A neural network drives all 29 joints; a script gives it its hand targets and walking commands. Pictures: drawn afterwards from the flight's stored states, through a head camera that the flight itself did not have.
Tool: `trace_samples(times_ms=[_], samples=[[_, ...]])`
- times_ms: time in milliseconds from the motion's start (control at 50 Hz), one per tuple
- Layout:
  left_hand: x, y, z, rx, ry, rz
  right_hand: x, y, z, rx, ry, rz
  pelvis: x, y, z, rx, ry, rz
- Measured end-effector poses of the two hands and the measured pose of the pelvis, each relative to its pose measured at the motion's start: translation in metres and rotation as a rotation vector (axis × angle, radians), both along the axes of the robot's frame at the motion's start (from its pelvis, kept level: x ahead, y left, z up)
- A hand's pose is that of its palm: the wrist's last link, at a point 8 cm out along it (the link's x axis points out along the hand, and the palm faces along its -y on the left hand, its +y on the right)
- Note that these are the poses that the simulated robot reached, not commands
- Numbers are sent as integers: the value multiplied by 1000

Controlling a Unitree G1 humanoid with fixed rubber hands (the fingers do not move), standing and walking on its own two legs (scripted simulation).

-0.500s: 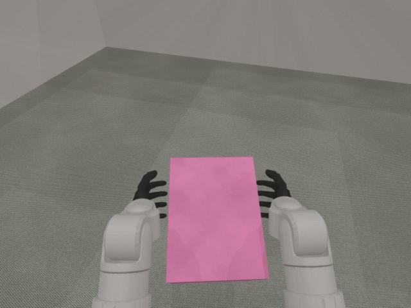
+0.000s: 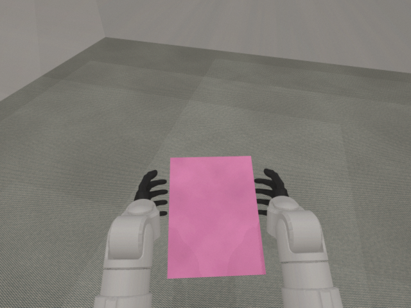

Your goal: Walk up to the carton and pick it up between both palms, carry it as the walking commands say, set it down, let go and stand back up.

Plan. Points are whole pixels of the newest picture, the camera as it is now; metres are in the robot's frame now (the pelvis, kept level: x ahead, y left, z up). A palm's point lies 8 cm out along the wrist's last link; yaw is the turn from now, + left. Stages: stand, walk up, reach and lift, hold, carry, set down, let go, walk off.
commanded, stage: carry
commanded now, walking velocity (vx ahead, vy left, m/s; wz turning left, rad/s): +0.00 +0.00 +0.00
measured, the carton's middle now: (211, 220) +0.32 +0.00 +0.00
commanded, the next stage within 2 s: hold in 1.50 s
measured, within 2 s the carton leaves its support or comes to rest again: neither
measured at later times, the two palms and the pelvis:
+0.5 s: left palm (141, 212) +0.29 +0.14 +0.07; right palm (273, 209) +0.30 -0.11 +0.07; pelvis +0.01 +0.01 +0.00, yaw +0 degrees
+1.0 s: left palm (141, 208) +0.31 +0.14 +0.06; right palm (269, 206) +0.31 -0.11 +0.06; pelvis +0.03 +0.02 +0.00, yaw +0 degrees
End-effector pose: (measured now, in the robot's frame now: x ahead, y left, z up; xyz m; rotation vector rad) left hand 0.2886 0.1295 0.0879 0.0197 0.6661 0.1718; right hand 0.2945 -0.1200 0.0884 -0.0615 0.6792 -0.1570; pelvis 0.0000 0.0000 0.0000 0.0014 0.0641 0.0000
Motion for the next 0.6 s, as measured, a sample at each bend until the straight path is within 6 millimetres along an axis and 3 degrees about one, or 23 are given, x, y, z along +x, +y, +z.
trace_samples(times_ms=[600], samples=[[4, 10, -21, -11, -20, -28, 5, 7, -18, 10, -30, 14, 13, 11, 0, -7, -4, -1]])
